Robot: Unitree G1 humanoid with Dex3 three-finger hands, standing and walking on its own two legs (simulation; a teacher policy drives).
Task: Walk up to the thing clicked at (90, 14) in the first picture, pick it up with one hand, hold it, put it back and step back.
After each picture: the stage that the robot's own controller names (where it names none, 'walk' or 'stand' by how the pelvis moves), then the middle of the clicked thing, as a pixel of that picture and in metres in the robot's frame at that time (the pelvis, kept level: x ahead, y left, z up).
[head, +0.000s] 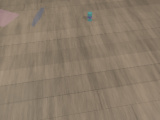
stand; (89, 16) +1.93 -0.03 -0.72
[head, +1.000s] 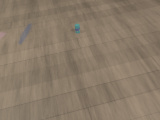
walk; (77, 28) +1.78 +0.22 -0.70
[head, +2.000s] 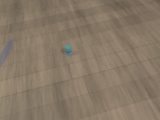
walk; (68, 50) +1.22 +0.28 -0.72
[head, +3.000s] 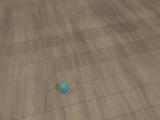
walk; (64, 88) +0.76 +0.25 -0.71
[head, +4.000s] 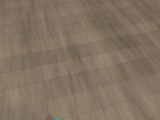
stand; out of the picture +0.42 +0.20 -0.69
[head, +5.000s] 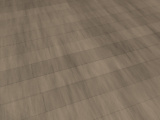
stand; out of the picture +0.37 +0.20 -0.72
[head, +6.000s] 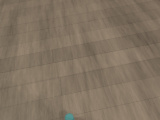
stand; out of the picture +0.44 +0.20 -0.72
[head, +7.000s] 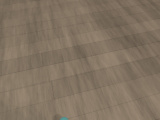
stand; out of the picture +0.43 +0.17 -0.69
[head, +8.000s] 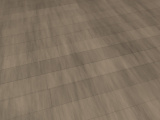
stand; out of the picture +0.42 +0.20 -0.72
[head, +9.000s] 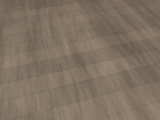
stand; out of the picture +0.40 +0.19 -0.73
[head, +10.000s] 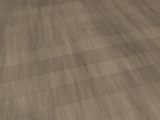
stand; out of the picture +0.40 +0.18 -0.73
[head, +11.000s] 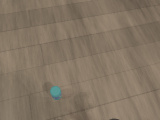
go down; (56, 93) +0.44 +0.17 -0.57
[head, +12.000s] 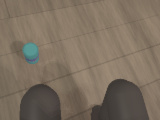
go down; (31, 54) +0.50 +0.20 -0.31
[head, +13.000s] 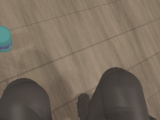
close in; (2, 40) +0.49 +0.22 -0.26
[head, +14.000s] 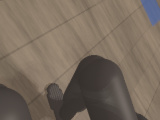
close; out of the picture +0.48 +0.26 -0.24
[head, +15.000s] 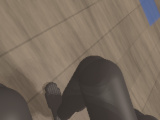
close; out of the picture +0.47 +0.26 -0.24
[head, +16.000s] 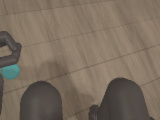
lift; (10, 71) +0.40 +0.27 -0.28
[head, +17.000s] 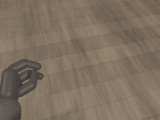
lift; out of the picture +0.40 +0.34 -0.67
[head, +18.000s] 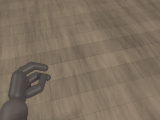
hold; out of the picture +0.41 +0.35 -0.71
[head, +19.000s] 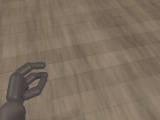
hold; out of the picture +0.43 +0.34 -0.70
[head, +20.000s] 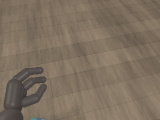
hold; out of the picture +0.43 +0.34 -0.70
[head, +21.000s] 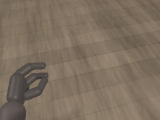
crouch; out of the picture +0.42 +0.35 -0.71
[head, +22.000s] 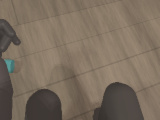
crouch; (0, 65) +0.49 +0.36 -0.38
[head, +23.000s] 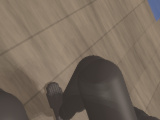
lower; out of the picture +0.39 +0.43 -0.27
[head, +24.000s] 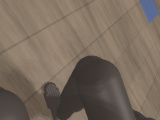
lower; out of the picture +0.35 +0.42 -0.27
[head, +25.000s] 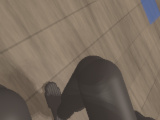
lower; out of the picture +0.30 +0.42 -0.27
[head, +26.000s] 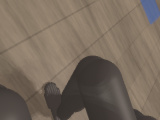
lower; out of the picture +0.24 +0.41 -0.27
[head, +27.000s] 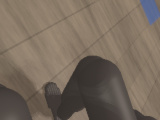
loosen; out of the picture +0.17 +0.40 -0.27
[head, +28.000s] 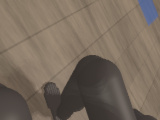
withdraw; out of the picture +0.10 +0.38 -0.27
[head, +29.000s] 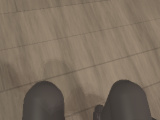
walk; out of the picture +0.07 +0.37 -0.33
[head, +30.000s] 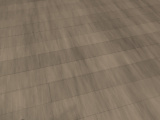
stand; out of the picture -0.05 +0.38 -0.68
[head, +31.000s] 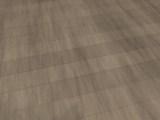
stand; out of the picture -0.10 +0.41 -0.69
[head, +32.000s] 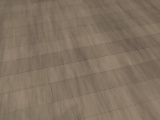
stand; out of the picture -0.17 +0.41 -0.69
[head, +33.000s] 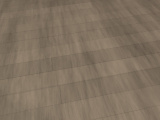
stand; out of the picture -0.21 +0.42 -0.75
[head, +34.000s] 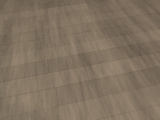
stand; out of the picture -0.28 +0.43 -0.75
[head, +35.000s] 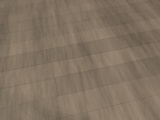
walk; out of the picture -0.32 +0.43 -0.75
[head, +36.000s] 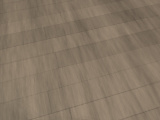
walk; out of the picture -0.19 +0.37 -0.72
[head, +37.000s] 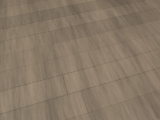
walk; out of the picture +0.06 +0.44 -0.72
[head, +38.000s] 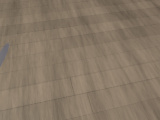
stand; out of the picture +0.15 +0.42 -0.73
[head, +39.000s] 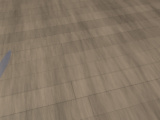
stand; out of the picture +0.13 +0.43 -0.75
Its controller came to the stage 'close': yes
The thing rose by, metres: 0.07
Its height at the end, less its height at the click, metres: -0.02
